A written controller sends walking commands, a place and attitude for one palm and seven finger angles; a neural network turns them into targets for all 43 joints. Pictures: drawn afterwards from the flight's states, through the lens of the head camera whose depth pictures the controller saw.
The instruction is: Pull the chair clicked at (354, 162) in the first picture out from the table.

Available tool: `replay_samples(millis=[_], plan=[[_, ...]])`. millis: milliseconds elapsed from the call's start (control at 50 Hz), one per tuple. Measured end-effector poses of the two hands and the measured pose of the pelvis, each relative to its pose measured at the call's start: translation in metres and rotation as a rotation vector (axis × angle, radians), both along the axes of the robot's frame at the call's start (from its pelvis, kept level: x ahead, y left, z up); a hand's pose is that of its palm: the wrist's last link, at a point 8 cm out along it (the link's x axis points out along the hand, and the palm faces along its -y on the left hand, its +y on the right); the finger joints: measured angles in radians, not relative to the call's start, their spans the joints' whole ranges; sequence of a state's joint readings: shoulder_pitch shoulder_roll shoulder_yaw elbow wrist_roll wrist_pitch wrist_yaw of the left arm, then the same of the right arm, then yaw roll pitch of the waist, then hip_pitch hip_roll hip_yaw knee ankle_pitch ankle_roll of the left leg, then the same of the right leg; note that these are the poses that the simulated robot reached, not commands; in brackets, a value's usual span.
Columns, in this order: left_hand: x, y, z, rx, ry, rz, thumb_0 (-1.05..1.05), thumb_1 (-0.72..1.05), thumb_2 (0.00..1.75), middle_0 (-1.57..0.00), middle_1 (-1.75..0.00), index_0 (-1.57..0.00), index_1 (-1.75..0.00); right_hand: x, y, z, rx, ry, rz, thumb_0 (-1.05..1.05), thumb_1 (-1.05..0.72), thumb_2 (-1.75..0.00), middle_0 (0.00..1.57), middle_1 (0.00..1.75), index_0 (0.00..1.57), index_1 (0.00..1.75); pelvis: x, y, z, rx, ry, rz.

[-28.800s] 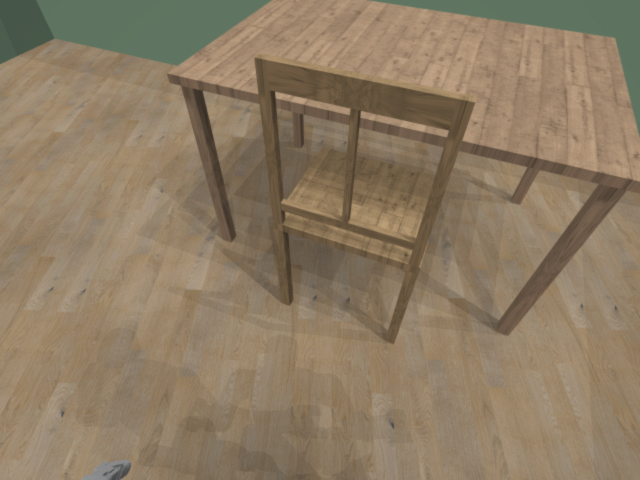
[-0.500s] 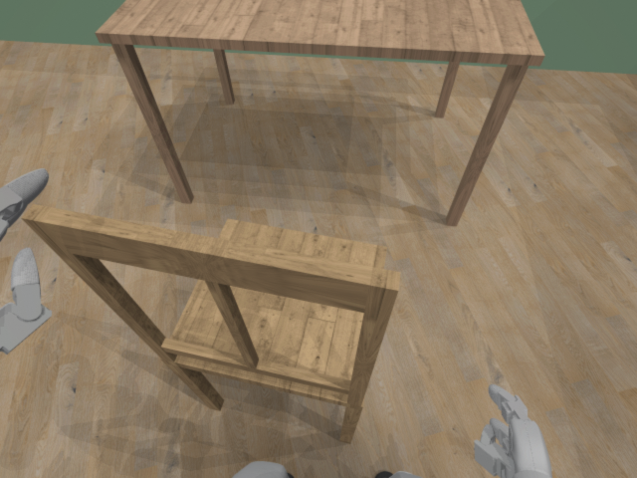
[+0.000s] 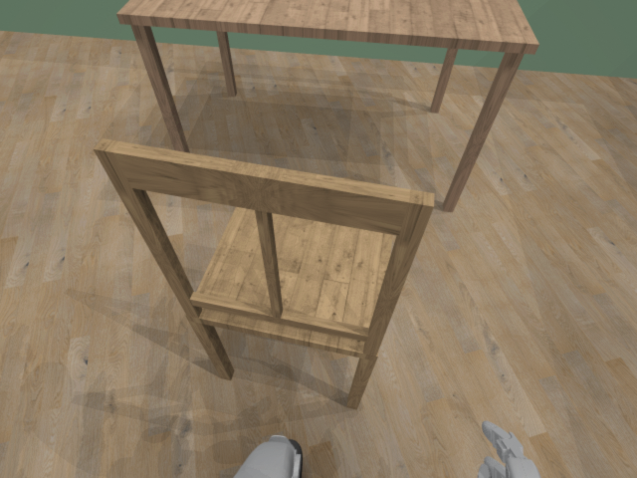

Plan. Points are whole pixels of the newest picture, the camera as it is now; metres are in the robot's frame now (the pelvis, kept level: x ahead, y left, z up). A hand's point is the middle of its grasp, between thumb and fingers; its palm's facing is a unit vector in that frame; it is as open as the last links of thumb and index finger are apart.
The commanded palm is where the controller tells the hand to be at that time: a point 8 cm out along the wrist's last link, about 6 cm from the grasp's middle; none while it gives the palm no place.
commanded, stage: stop stepping back and stand still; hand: left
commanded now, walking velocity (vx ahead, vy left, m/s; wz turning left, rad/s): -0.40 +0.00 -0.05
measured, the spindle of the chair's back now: (271, 270) +0.42 +0.13 -0.07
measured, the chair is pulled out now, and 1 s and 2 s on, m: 0.63 0.63 0.63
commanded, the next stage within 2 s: let the arm hang, fingers relaxed in 1.06 s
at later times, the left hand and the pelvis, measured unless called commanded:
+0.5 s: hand out of the picture +0.09 +0.33 +0.23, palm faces +0.47 -0.65 -0.59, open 7.4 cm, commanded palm +0.03 +0.34 +0.19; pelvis -0.11 +0.04 +0.01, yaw +0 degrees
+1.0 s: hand out of the picture +0.03 +0.36 +0.22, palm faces +0.47 -0.67 -0.57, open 7.4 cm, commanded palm -0.02 +0.36 +0.19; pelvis -0.17 +0.07 +0.02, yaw -2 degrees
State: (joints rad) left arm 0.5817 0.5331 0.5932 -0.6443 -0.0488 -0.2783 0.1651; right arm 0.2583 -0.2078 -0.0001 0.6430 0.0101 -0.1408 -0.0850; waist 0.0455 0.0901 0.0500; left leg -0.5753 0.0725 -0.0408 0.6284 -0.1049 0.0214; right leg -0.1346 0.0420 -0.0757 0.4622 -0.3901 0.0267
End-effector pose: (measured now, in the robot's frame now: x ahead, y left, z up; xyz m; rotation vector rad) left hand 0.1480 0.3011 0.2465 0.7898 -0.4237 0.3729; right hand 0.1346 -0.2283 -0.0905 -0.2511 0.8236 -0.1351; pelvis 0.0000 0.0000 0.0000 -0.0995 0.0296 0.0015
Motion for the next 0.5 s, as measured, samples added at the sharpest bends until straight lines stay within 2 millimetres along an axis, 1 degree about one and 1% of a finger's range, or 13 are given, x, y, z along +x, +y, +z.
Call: replay_samples(millis=[20, 60, 100, 140, 160, 200, 240, 280, 340, 380, 420, 460, 500], plan=[[-0.004, 0.006, 0.001, -0.002, 0.008, 0.014, 0.01, 0.89, 0.9, -0.22, -0.3, -0.21, -0.3, -0.001, 0.002, -0.003, 0.006, 0.001, -0.002, 0.01, -0.9, -0.9, 0.2, 0.3, 0.2, 0.3, -0.005, 0.004, 0.001, -0.006, -0.012, -0.006], [-0.008, 0.018, -0.006, -0.063, 0.028, 0.035, 0.01, 0.89, 0.9, -0.21, -0.3, -0.21, -0.3, -0.003, 0.007, -0.001, 0.023, -0.005, -0.021, 0.01, -0.9, -0.9, 0.2, 0.3, 0.2, 0.3, -0.01, 0.011, 0.006, 0.024, -0.026, -0.02], [-0.008, 0.03, -0.024, -0.158, 0.068, 0.055, 0.01, 0.89, 0.9, -0.21, -0.3, -0.21, -0.3, -0.004, 0.012, 0.01, 0.028, -0.035, -0.044, 0.02, -0.9, -0.9, 0.2, 0.3, 0.2, 0.3, -0.016, 0.018, 0.011, 0.06, -0.035, -0.038], [-0.004, 0.04, -0.051, -0.241, 0.132, 0.06, 0.01, 0.9, 0.9, -0.21, -0.3, -0.2, -0.3, -0.003, 0.017, 0.023, 0.019, -0.119, -0.054, 0.02, -0.9, -0.9, 0.2, 0.3, 0.2, 0.3, -0.024, 0.027, 0.008, 0.049, -0.046, -0.064], [-0.002, 0.041, -0.064, -0.271, 0.162, 0.05, 0.01, 0.9, 0.9, -0.21, -0.3, -0.2, -0.3, -0.003, 0.018, 0.027, 0.013, -0.164, -0.06, 0.02, -0.9, -0.9, 0.2, 0.3, 0.2, 0.3, -0.031, 0.03, 0.004, 0.047, -0.056, -0.064], [0.0, 0.035, -0.084, -0.341, 0.198, 0.008, 0.01, 0.9, 0.9, -0.21, -0.3, -0.2, -0.3, -0.01, 0.023, 0.037, 0.009, -0.208, -0.063, 0.01, -0.9, -0.9, 0.2, 0.3, 0.2, 0.3, -0.046, 0.033, 0.004, 0.071, -0.083, -0.064], [-0.005, 0.022, -0.09, -0.389, 0.205, -0.057, 0.02, 0.9, 0.9, -0.21, -0.3, -0.2, -0.3, -0.022, 0.027, 0.048, -0.002, -0.22, -0.054, 0.01, -0.9, -0.9, 0.2, 0.3, 0.2, 0.3, -0.059, 0.034, 0.006, 0.075, -0.091, -0.061], [-0.017, 0.01, -0.08, -0.387, 0.183, -0.134, 0.02, 0.9, 0.9, -0.21, -0.3, -0.21, -0.3, -0.037, 0.031, 0.057, -0.014, -0.217, -0.042, 0.01, -0.9, -0.9, 0.2, 0.3, 0.2, 0.3, -0.069, 0.035, 0.01, 0.06, -0.082, -0.047], [-0.047, 0.006, -0.043, -0.266, 0.113, -0.214, 0.02, 0.89, 0.9, -0.22, -0.3, -0.21, -0.3, -0.061, 0.034, 0.061, -0.024, -0.18, -0.037, 0.01, -0.9, -0.9, 0.2, 0.3, 0.2, 0.3, -0.08, 0.037, 0.016, 0.032, -0.052, -0.039], [-0.066, 0.014, -0.016, -0.145, 0.071, -0.202, 0.02, 0.89, 0.9, -0.22, -0.31, -0.21, -0.3, -0.076, 0.036, 0.057, -0.021, -0.137, -0.043, 0.01, -0.9, -0.9, 0.2, 0.3, 0.2, 0.3, -0.085, 0.038, 0.019, 0.019, -0.027, -0.031], [-0.082, 0.027, 0.004, -0.05, 0.042, -0.142, 0.02, 0.89, 0.9, -0.22, -0.31, -0.22, -0.3, -0.09, 0.037, 0.047, -0.006, -0.091, -0.047, 0.01, -0.9, -0.9, 0.2, 0.3, 0.2, 0.3, -0.091, 0.04, 0.021, 0.018, -0.005, -0.014], [-0.095, 0.042, 0.012, 0.007, 0.023, -0.059, 0.01, 0.89, 0.9, -0.22, -0.31, -0.21, -0.3, -0.101, 0.039, 0.033, 0.01, -0.06, -0.039, 0.01, -0.9, -0.9, 0.2, 0.3, 0.2, 0.3, -0.098, 0.039, 0.015, 0.046, 0.011, -0.001], [-0.105, 0.058, 0.006, -0.022, 0.019, 0.013, 0.01, 0.89, 0.9, -0.22, -0.3, -0.21, -0.3, -0.112, 0.039, 0.016, 0.018, -0.031, -0.034, 0.01, -0.9, -0.9, 0.2, 0.3, 0.2, 0.3, -0.108, 0.044, 0.008, 0.035, -0.004, -0.002]])
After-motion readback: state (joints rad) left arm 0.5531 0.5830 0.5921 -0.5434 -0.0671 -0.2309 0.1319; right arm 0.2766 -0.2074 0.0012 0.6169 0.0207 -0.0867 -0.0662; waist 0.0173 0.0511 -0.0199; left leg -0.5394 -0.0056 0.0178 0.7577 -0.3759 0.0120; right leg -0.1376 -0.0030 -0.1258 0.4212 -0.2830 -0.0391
